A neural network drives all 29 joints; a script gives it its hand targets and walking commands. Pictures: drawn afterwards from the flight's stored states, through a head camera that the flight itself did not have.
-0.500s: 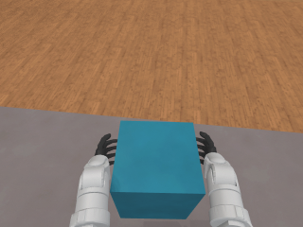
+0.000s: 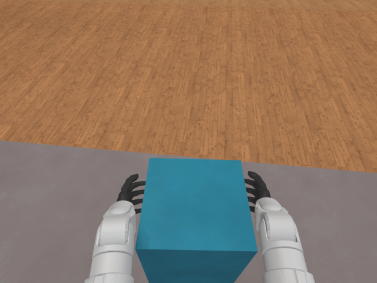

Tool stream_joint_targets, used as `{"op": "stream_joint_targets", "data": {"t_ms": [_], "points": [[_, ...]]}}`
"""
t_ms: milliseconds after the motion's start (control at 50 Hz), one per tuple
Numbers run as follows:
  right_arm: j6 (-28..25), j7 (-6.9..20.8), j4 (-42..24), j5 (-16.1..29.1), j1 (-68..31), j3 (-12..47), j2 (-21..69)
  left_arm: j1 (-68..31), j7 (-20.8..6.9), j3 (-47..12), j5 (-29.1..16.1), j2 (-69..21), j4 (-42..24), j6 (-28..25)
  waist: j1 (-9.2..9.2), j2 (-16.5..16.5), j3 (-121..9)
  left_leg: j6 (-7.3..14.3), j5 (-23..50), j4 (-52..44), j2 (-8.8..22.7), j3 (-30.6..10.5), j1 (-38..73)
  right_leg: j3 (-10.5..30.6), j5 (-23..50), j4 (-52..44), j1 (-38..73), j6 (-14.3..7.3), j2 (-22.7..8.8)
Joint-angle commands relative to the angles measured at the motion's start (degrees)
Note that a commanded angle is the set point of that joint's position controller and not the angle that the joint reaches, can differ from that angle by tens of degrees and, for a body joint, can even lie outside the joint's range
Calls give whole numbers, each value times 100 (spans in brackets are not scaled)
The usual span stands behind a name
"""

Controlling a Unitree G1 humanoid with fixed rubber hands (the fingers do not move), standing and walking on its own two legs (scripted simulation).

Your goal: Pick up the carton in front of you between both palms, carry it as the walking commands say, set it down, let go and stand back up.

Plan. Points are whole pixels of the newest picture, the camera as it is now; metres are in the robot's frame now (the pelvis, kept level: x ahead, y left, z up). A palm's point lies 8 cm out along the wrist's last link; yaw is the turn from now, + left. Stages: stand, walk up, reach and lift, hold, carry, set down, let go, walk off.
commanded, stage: reach and lift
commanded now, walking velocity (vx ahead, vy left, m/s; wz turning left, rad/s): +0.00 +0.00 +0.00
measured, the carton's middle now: (192, 224) +0.28 +0.00 -0.04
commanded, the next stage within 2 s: hold in 0.02 s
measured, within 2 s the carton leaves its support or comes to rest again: neither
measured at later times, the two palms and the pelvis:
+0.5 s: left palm (123, 209) +0.27 +0.15 +0.05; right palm (265, 206) +0.27 -0.15 +0.05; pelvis -0.02 +0.00 +0.00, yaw +0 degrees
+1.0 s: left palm (124, 207) +0.28 +0.15 +0.05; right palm (264, 203) +0.28 -0.15 +0.05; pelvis -0.01 +0.00 +0.00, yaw +0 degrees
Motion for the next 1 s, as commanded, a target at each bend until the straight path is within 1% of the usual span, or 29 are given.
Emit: {"op": "stream_joint_targets", "data": {"t_ms": [0, 80, 100, 120, 160, 200, 240, 340, 480, 620, 820, 980], "points": [[-146, 1304, -320, 1386, -2595, 3112, 5349, -2774, -1282, -3075, -1403, -5323, -428, -168, -4, 16, -1535, -9, 1375, -217, -391, -78, 339, 58, 1357, -193, 439, 27, 402], [9, 1263, -824, 1598, -2479, 3480, 5373, -2659, -1244, -3455, -1629, -5326, -935, -21, -25, 8, -1796, -28, 1758, -247, -394, -112, 560, 76, 1758, -239, 647, 47, 404], [74, 1249, -885, 1601, -2415, 3469, 5307, -2598, -1229, -3448, -1637, -5269, -1001, 39, -24, 7, -1762, -36, 1771, -275, -394, -115, 586, 83, 1783, -266, 672, 50, 401], [144, 1230, -882, 1586, -2330, 3445, 5247, -2509, -1208, -3416, -1612, -5197, -1003, 107, -15, 15, -1630, -33, 1674, -317, -394, -112, 564, 87, 1698, -302, 665, 48, 398], [251, 1213, -783, 1486, -2248, 3276, 5084, -2429, -1188, -3240, -1499, -5042, -895, 215, -1, 20, -1258, -15, 1265, -398, -384, -91, 430, 72, 1288, -371, 553, 30, 386], [298, 1231, -639, 1398, -2328, 3121, 5000, -2506, -1200, -3077, -1397, -4971, -740, 267, 0, 14, -947, 10, 793, -439, -364, -59, 281, 46, 810, -409, 398, 11, 370], [298, 1262, -600, 1398, -2526, 3103, 5037, -2700, -1231, -3048, -1393, -5014, -697, 269, -3, 11, -888, 27, 535, -431, -344, -44, 211, 25, 546, -403, 320, -3, 357], [251, 1310, -570, 1457, -2994, 3170, 5224, -3164, -1284, -3116, -1467, -5185, -675, 219, -7, 8, -1130, 31, 366, -347, -336, -30, 195, 10, 379, -320, 302, -17, 338], [220, 1333, -306, 1394, -3206, 3077, 5281, -3381, -1305, -3032, -1408, -5243, -419, 188, 0, 3, -1170, 37, 131, -330, -329, -2, 144, -6, 137, -291, 248, -23, 319], [221, 1328, -258, 1355, -3169, 3036, 5278, -3341, -1307, -2995, -1371, -5233, -370, 190, 2, -2, -1217, 27, 335, -342, -335, -1, 200, -4, 347, -311, 306, -15, 329], [254, 1293, -510, 1413, -2816, 3110, 5230, -2998, -1271, -3079, -1423, -5177, -636, 221, 3, 9, -1323, 6, 866, -358, -356, -32, 359, 25, 896, -327, 478, 13, 357], [279, 1259, -715, 1453, -2558, 3178, 5174, -2744, -1241, -3149, -1474, -5110, -843, 248, 1, 12, -1324, 1, 1116, -362, -367, -54, 423, 46, 1147, -331, 531, 23, 371]]}}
